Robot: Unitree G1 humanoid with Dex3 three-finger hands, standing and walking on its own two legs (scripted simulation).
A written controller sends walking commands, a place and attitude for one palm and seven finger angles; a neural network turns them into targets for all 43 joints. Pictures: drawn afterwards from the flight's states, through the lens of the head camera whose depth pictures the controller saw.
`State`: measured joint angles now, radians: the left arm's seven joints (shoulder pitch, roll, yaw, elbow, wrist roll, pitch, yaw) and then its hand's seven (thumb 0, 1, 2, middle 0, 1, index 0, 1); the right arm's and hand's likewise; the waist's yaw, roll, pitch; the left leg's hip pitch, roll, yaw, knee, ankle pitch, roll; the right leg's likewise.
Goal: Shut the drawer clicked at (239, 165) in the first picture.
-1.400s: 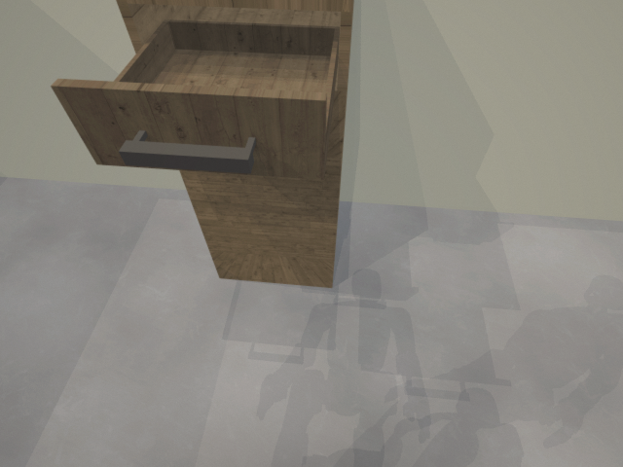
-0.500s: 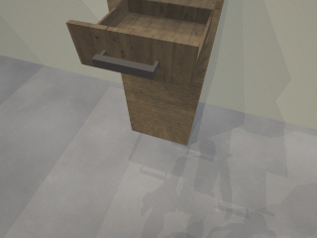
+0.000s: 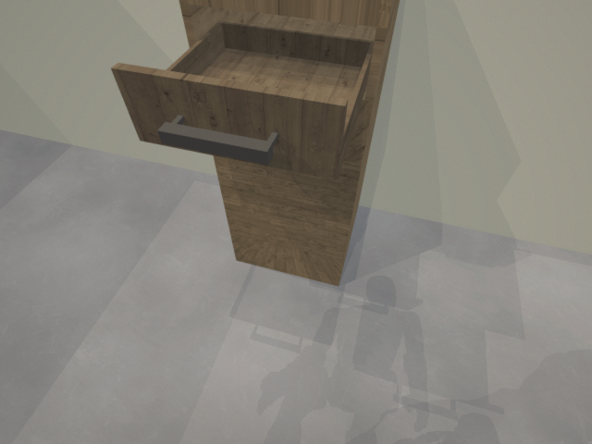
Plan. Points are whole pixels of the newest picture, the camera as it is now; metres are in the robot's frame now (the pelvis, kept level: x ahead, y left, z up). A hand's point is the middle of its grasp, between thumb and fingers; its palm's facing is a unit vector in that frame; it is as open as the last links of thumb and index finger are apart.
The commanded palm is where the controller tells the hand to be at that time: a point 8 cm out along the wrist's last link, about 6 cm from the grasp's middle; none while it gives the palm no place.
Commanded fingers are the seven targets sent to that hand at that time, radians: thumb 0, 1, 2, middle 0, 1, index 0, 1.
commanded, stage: look at it before walking up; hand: left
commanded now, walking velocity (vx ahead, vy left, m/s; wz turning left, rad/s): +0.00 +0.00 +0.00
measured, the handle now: (220, 135) +0.55 +0.15 +0.12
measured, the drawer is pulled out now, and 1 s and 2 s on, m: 0.28 0.28 0.28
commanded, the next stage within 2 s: turn to face it in 0.14 s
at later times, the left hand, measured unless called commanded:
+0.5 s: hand out of the picture +0.01 +0.20 -0.18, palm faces -0.02 -0.98 -0.20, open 7.3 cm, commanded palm none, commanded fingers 0.00 0.90 0.90 -0.20 -0.30 -0.20 -0.30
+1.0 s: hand out of the picture +0.07 +0.21 -0.18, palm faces -0.12 -0.97 -0.21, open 7.3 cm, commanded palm none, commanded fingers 0.00 0.90 0.90 -0.20 -0.30 -0.20 -0.30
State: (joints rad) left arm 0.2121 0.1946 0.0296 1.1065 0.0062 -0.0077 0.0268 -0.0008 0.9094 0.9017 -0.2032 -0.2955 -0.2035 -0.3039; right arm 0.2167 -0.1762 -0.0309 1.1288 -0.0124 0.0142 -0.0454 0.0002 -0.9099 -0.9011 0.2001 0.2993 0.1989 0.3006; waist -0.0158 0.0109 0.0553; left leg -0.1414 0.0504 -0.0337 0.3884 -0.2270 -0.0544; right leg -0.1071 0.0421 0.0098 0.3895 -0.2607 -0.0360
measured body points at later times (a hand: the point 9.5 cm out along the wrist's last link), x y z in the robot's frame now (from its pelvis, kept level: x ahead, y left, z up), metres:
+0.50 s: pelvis -0.02 +0.01 -0.01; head +0.01 +0.02 +0.44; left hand +0.01 +0.25 -0.17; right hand -0.02 -0.22 -0.16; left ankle -0.01 +0.16 -0.74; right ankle -0.03 -0.10 -0.74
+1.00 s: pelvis -0.04 +0.02 +0.00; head +0.02 +0.03 +0.44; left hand +0.08 +0.26 -0.16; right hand -0.03 -0.23 -0.15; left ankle -0.03 +0.14 -0.74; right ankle -0.09 -0.10 -0.69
